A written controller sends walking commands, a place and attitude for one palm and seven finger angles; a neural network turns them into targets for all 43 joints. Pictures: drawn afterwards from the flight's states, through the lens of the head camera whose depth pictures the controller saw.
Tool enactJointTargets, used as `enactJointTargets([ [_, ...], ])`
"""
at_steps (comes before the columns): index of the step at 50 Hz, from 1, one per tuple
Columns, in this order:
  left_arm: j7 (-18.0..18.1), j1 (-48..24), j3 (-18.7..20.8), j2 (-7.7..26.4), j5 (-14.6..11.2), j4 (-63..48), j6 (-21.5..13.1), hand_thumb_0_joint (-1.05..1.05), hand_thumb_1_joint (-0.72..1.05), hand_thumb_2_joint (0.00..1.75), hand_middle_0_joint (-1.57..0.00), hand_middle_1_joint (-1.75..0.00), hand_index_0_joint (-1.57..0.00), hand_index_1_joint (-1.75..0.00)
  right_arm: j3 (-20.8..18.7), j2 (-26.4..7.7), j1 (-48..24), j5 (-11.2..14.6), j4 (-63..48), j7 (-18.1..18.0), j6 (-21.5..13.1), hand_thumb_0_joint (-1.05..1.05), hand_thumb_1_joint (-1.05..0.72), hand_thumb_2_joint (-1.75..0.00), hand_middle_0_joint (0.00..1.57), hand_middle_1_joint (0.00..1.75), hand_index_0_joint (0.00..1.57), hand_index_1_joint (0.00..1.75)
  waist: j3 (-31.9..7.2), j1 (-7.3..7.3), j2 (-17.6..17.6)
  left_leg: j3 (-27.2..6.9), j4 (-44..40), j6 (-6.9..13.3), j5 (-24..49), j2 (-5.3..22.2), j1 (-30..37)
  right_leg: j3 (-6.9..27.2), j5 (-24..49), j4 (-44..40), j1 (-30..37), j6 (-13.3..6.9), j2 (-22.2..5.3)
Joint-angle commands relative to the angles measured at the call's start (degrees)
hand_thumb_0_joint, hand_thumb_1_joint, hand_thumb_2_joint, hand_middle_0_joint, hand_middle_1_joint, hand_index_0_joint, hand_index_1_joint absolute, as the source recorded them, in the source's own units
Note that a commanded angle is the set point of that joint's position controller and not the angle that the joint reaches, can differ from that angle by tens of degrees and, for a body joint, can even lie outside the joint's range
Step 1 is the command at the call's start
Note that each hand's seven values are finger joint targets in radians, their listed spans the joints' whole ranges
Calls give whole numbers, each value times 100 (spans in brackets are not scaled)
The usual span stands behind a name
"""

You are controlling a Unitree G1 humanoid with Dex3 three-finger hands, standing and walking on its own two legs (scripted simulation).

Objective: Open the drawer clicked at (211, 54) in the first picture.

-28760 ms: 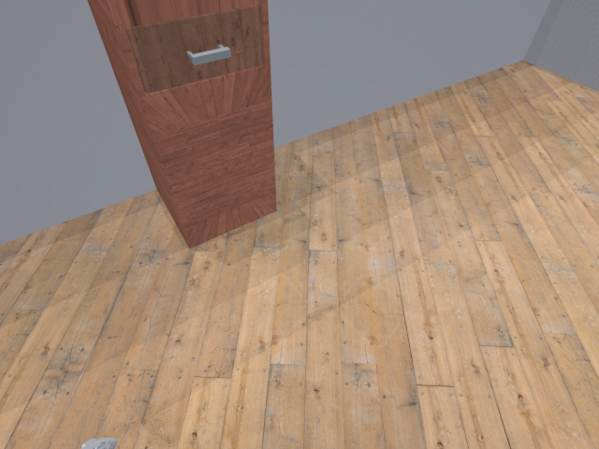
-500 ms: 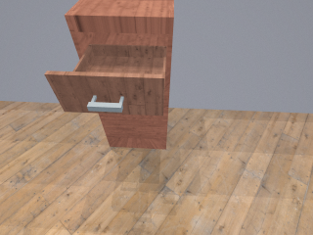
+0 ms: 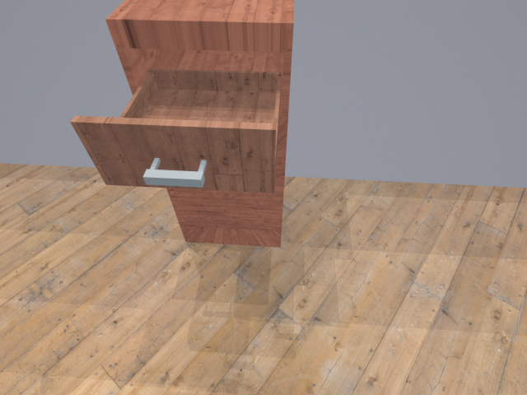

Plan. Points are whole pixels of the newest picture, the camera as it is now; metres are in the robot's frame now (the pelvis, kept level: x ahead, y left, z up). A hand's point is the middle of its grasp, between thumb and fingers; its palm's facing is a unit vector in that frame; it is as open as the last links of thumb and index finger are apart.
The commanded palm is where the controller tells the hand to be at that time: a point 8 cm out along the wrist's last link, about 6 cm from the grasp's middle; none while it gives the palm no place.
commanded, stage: look to check the result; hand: left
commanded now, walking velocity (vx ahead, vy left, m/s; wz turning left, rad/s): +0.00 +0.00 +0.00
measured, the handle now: (177, 170) +0.51 +0.20 +0.02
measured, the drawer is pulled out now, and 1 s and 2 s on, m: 0.30 0.30 0.30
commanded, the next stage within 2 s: stand and wait in 0.26 s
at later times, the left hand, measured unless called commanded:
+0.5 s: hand out of the picture +0.01 +0.16 -0.17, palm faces +0.03 -0.98 -0.19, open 7.4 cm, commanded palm none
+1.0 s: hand out of the picture +0.02 +0.15 -0.17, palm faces +0.03 -0.98 -0.20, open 7.4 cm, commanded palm none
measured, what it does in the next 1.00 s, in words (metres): stands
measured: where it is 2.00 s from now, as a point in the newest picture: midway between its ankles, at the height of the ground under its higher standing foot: outside the picture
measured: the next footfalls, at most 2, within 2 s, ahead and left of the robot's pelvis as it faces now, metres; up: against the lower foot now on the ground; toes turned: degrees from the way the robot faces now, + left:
none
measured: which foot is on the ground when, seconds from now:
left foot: down 0.00-1.00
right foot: down 0.00-1.00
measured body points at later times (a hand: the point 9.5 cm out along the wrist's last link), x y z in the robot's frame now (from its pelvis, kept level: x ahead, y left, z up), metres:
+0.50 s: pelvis +0.01 -0.01 +0.00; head +0.03 -0.02 +0.45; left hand +0.00 +0.21 -0.16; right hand -0.01 -0.21 -0.17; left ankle +0.01 +0.12 -0.74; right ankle +0.01 -0.10 -0.74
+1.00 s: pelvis +0.02 -0.01 +0.00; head +0.04 -0.03 +0.45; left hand +0.02 +0.20 -0.16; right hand +0.01 -0.22 -0.17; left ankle +0.01 +0.12 -0.74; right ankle +0.01 -0.10 -0.74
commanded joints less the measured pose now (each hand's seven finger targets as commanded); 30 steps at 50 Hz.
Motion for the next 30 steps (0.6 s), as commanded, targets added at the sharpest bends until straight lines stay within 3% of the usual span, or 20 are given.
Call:
enactJointTargets([
  [1, 28, 377, 131, 579, -26, -122, -82, 0, 90, 90, -20, -30, -20, -30, -48, -426, 521, -9, -66, -23, -55, 0, -90, -90, 20, 30, 20, 30, 252, 15, -100, -434, -489, 171, 169, 452, -112, 580, -153, -638, -318, -126, -629],
  [10, 34, 370, 136, 579, -29, -120, -103, 0, 90, 90, -20, -30, -20, -30, -50, -439, 463, -7, -65, -30, -74, 0, -90, -90, 20, 30, 20, 30, 160, 32, -117, -428, -471, 162, 440, 476, -30, 571, 203, -592, -188, -120, -626],
  [19, 31, 333, 142, 604, -30, -137, -101, 0, 90, 90, -20, -30, -20, -30, -55, -448, 428, -14, -56, -23, -57, 0, -90, -90, 20, 30, 20, 30, 203, 35, -125, -387, -455, 146, 335, 449, -9, 609, -5, -694, -229, -126, -656],
  [28, 38, 317, 142, 602, -36, -156, -118, 0, 90, 90, -20, -30, -20, -30, -55, -475, 411, -7, -41, -43, -82, 0, -90, -90, 20, 30, 20, 30, 103, 35, -23, -390, -454, 137, 636, 498, 74, 569, 508, -593, -74, -123, -641],
  [30, 37, 315, 141, 624, -40, -143, -117, 0, 90, 90, -20, -30, -20, -30, -48, -476, 410, -6, -28, -43, -78, 0, -90, -90, 20, 30, 20, 30, 103, 41, -147, -385, -459, 132, 630, 490, 52, 561, 550, -599, -22, -125, -651],
])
